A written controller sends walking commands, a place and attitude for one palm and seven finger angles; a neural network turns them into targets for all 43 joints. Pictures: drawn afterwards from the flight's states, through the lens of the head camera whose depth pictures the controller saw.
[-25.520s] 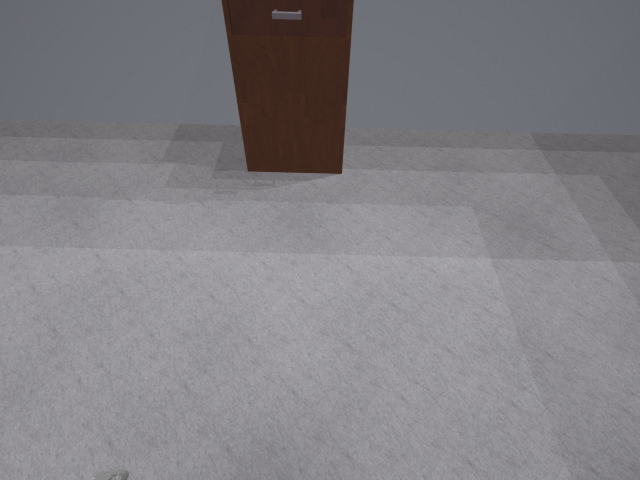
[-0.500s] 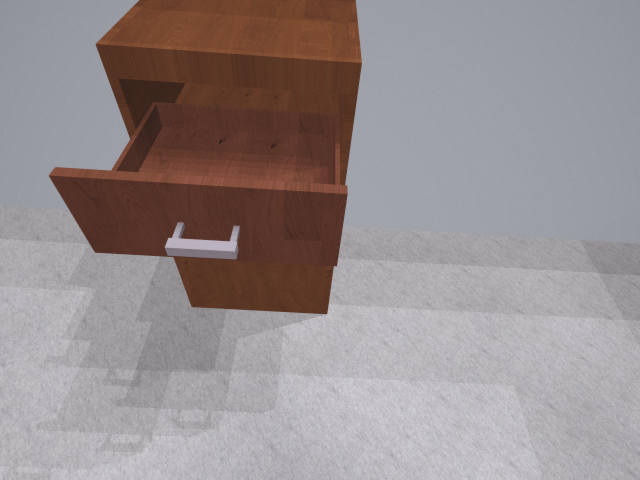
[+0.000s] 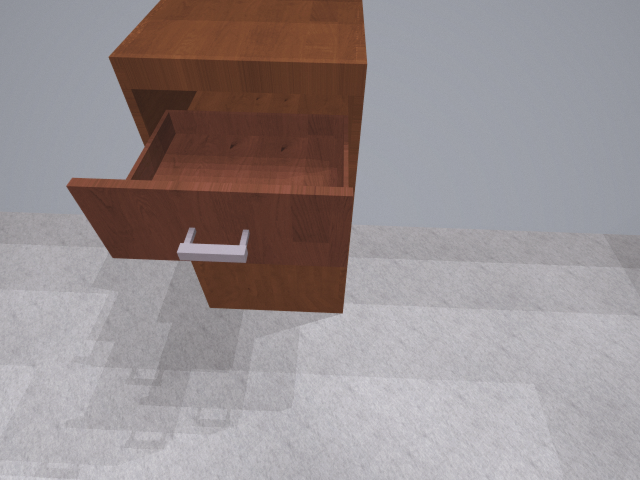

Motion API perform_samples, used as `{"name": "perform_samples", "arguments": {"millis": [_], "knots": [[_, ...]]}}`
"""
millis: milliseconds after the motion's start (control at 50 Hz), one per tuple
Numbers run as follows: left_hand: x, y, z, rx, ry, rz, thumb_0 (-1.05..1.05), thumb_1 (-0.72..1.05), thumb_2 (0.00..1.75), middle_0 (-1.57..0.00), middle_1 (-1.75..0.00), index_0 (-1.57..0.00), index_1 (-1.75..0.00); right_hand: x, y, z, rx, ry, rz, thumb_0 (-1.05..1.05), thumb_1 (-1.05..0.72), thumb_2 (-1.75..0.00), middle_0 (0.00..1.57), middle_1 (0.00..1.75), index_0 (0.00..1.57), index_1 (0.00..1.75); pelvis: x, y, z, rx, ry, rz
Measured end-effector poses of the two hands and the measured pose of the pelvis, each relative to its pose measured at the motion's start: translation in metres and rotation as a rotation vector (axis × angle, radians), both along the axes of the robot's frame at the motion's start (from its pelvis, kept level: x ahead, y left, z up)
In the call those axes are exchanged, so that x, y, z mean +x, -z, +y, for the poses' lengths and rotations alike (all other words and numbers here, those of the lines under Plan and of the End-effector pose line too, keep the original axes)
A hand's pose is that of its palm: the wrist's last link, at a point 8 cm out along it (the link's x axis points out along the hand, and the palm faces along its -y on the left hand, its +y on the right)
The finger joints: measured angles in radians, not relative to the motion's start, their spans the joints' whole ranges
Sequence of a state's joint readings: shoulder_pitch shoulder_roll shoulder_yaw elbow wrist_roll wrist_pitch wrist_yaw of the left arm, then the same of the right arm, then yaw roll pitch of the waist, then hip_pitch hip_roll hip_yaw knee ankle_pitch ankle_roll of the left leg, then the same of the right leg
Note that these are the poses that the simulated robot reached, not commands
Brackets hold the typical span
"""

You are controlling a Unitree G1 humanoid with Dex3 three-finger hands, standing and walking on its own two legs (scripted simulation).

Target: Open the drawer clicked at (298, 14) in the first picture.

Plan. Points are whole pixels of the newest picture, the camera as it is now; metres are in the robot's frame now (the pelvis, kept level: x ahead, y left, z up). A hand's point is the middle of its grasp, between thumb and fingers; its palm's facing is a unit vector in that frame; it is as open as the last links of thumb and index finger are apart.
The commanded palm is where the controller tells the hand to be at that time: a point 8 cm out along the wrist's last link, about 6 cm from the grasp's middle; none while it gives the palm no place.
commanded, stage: let the arm hang, fingers relaxed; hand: left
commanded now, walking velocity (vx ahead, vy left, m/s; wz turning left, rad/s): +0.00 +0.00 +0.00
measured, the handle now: (215, 243) +0.46 +0.21 -0.01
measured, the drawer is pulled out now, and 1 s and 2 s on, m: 0.29 0.29 0.29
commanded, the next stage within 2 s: look to check the result in 0.34 s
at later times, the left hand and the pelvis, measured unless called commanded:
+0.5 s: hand out of the picture -0.03 +0.13 -0.18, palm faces +0.05 -0.99 -0.16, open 7.4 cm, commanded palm none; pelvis +0.00 -0.02 +0.00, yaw +0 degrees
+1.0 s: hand out of the picture -0.01 +0.12 -0.18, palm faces +0.06 -0.99 -0.15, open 7.4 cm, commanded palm none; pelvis +0.01 -0.03 +0.00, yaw +0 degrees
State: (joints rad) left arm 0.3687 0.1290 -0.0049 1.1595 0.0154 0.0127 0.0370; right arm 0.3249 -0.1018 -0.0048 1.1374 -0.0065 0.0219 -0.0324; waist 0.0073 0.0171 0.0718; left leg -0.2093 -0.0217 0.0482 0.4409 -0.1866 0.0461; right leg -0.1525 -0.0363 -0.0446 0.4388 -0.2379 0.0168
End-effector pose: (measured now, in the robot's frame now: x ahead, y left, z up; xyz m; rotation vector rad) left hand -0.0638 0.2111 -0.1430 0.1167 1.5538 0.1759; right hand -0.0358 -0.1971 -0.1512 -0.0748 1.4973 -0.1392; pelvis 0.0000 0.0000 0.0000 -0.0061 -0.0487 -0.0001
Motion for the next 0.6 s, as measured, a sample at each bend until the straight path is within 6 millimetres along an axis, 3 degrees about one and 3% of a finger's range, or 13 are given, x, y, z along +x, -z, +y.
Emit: {"name": "perform_samples", "arguments": {"millis": [240,600], "knots": [[0.044,0.009,-0.03,-0.048,0.016,-0.135,0.0,0.91,0.9,-0.2,-0.29,-0.2,-0.3,0.008,0.001,-0.005,0.001,0.02,-0.046,0.0,-0.91,-0.9,0.2,0.3,0.2,0.29,0.0,0.001,-0.01,0.0,0.003,-0.009],[0.025,0.005,-0.026,-0.018,-0.002,-0.055,0.0,0.91,0.9,-0.2,-0.29,-0.2,-0.3,-0.005,-0.002,-0.022,-0.022,0.023,0.018,0.0,-0.91,-0.9,0.2,0.3,0.2,0.29,0.002,0.0,-0.02,0.0,0.0,0.0]]}}
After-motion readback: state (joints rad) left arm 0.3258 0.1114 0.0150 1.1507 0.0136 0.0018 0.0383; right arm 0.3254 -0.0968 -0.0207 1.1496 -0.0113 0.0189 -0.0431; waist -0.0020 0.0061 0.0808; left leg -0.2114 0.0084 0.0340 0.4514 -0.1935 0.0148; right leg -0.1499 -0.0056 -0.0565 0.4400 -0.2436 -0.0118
